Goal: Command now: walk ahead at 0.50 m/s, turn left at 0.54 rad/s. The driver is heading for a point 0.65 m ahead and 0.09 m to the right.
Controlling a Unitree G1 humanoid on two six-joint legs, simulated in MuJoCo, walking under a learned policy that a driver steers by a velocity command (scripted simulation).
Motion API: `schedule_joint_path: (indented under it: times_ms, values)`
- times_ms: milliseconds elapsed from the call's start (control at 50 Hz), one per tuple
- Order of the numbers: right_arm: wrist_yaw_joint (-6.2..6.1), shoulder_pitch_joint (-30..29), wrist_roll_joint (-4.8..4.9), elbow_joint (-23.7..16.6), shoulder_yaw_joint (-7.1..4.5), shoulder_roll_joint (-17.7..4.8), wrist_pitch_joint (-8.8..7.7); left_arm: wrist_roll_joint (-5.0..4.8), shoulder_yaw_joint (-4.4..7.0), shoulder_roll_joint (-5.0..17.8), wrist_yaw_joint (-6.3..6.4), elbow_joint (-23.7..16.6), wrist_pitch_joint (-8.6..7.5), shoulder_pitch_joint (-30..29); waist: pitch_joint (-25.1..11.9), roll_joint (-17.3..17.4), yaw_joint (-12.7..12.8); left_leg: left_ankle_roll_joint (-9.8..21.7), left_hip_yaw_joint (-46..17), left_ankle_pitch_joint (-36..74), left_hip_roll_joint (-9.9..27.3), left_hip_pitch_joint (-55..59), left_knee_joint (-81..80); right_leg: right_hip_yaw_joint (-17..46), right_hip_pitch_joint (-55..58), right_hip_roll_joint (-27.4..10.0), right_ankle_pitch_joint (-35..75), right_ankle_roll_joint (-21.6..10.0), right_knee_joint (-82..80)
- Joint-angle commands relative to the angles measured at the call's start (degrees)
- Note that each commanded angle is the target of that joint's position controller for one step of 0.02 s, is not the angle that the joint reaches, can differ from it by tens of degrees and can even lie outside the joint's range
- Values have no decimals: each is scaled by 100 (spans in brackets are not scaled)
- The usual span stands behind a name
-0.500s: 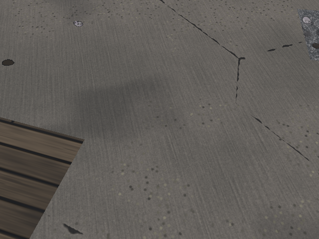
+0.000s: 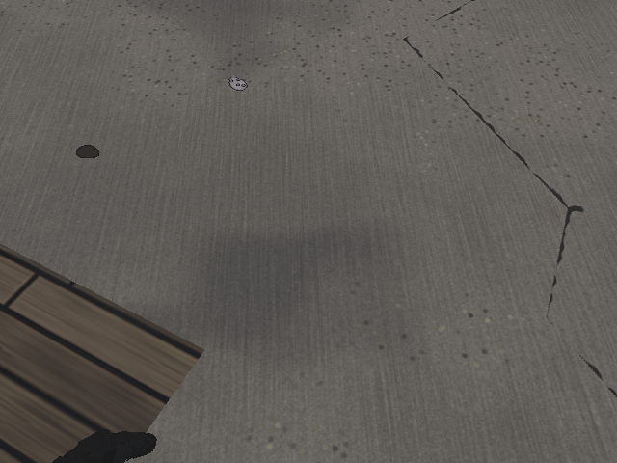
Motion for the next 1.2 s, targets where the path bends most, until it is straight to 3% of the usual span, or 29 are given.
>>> schedule_joint_path:
  times_ms: [20,40,60,100,180,240,320,380,420,440,460,480,500,520,560,640,740,860,900,920,940,960,980,1000,1020,1040,1060,1100,1200]
  values:
    - [-20,305,-58,-577,3,-500,-80,23,513,1476,120,61,61,1738,-1634,-1195,690,10,471,-248,314,-3289,3371,4437,3853,-2579,-2683,-1153,-1536]
    - [12,-46,-127,-512,-22,-585,-48,-30,388,919,86,0,67,1404,-860,-461,660,-3,484,339,570,-3279,3402,3547,3079,-2282,-2653,-1057,-1629]
    - [65,-321,-142,-535,9,-468,-45,-44,317,636,47,48,47,1205,-412,-193,622,-52,550,702,727,-3149,3142,2677,2492,-1931,-1894,-948,-1739]
    - [161,-409,-214,-536,46,-308,30,-52,269,509,38,219,-28,1268,-169,-565,514,-141,611,900,880,-2847,2778,1597,1980,-1439,-659,-744,-1919]
    - [228,-695,-225,-628,104,-193,106,-148,323,619,-62,515,-220,1590,-187,-608,441,-258,633,1202,853,-3032,2372,942,2022,-1410,593,-943,-2087]
    - [283,-1441,-271,-883,212,-80,68,-205,320,599,-84,709,-184,1728,-13,-570,477,-406,1069,1753,1105,-3147,1321,631,1953,-1194,660,-1006,-2272]
    - [290,-2218,-184,-1072,352,60,-9,-198,390,793,-112,919,-110,2090,62,-581,705,-523,1470,2095,995,-2373,4,513,1711,-1052,1023,-943,-2102]
    - [193,-2237,-159,-1115,320,-103,-82,-187,450,947,-99,1021,-53,2214,8,-565,641,-418,1447,1924,915,-1969,-409,839,1936,-1254,1232,-876,-1740]
    - [97,-1526,-210,-885,247,-225,-172,-213,454,935,-79,1055,-19,2137,-244,-348,258,-283,1443,1949,786,-840,-1090,782,1793,-1063,1505,-710,-896]
    - [17,-753,-310,-651,138,-510,-248,-237,402,738,-83,1027,-36,2158,-752,34,-32,-121,1032,1776,1157,308,-1259,515,1361,-689,1250,-581,216]
    - [-70,33,-435,-647,10,-1067,-280,-333,275,239,-89,733,-57,2171,-1592,988,-304,227,-759,798,2775,1738,-1628,47,127,-111,-639,-357,1988]
    - [-85,51,-279,-583,-89,-1338,-166,-309,330,350,-38,645,8,2393,-1673,1635,-139,647,-2373,249,3477,1700,-2296,-63,-952,350,-2522,-363,3091]
    - [-66,-360,-205,-666,29,-821,-128,-193,419,648,-10,791,104,2307,-989,857,43,641,-1900,-45,3254,1114,-2306,306,-1153,-62,-2280,-440,3560]
    - [-44,-750,-164,-708,133,-407,-161,-188,417,528,-64,816,128,2097,-425,581,192,551,-1156,298,2934,541,-2441,339,-1164,-262,-1819,-426,3516]
    - [-61,-995,-137,-652,213,-102,-234,-124,432,372,-133,851,222,1993,-110,668,437,269,-56,1378,2466,-47,-2703,262,-888,-450,-1370,-311,3233]
    - [-71,-793,-85,-457,162,-132,-411,-80,438,228,-262,697,387,1570,-40,485,561,347,843,2703,2365,-121,-2886,183,-1074,-516,-718,-129,3247]
    - [-75,-500,-103,-208,133,-131,-405,-65,357,83,-385,319,403,575,193,456,442,334,1736,3236,2225,8,-2911,-44,-1372,-527,226,-41,2113]
    - [-124,-134,-110,46,34,-440,-315,-18,296,159,-471,-71,390,-291,368,414,268,177,2337,4169,2413,544,-2575,-649,-766,-310,52,-428,684]
    - [-152,-93,-116,125,13,-561,-238,28,328,213,-414,-44,379,-90,212,483,390,100,2539,6122,2404,797,-1771,-868,-256,48,-515,-642,480]
    - [-165,-72,-111,169,-1,-634,-184,60,364,262,-366,89,334,379,-48,512,581,72,2579,6981,2359,841,-970,-914,262,304,-682,-760,319]
    - [-171,-114,-62,170,7,-656,-143,118,429,349,-299,371,245,1229,-521,383,941,-47,2660,6746,2217,559,193,-835,1293,505,-204,-895,-198]
    - [-159,-137,-25,60,54,-543,-153,192,556,703,-198,619,177,2048,-1111,44,1301,-242,2678,4958,2009,-542,1729,-115,2791,-71,574,-1116,-385]
    - [-77,365,152,-312,240,210,-166,71,722,1469,-126,478,197,1830,-2123,-1699,848,-611,2574,-555,937,-2919,4263,2847,4943,-2337,3081,-2186,-273]
    - [-116,1,54,-246,108,-413,-139,-181,736,1393,-33,409,285,2217,-2661,-466,1186,-624,1395,-391,820,-3016,4759,3041,4722,-2477,4660,-2393,-507]
    - [-118,-407,125,-303,163,-181,-147,-215,650,1150,42,488,282,1781,-1920,-330,1018,-578,1117,27,1113,-3191,4610,2062,4142,-2264,5026,-2245,-557]
    - [-124,-485,93,-258,222,-60,-169,-247,513,682,50,527,264,1445,-1150,-135,818,-539,1123,261,1305,-3068,3904,1552,3222,-1952,4644,-1882,-803]
    - [-121,-630,-19,-253,197,-83,-107,-264,432,474,69,568,243,1201,-665,-107,624,-519,1075,363,1434,-2892,3383,1228,2616,-1615,4144,-1567,-1025]
    - [-125,-181,-188,-84,181,-34,128,-241,333,336,51,602,185,1006,-502,-253,338,-554,1141,498,1319,-1986,2947,855,1653,-1472,4580,-1539,-1270]
    - [-89,-325,-126,18,212,208,233,-149,297,432,17,826,81,927,-707,-328,206,-574,1286,1198,1129,-1671,1436,212,1599,-1003,4307,-1214,-1324]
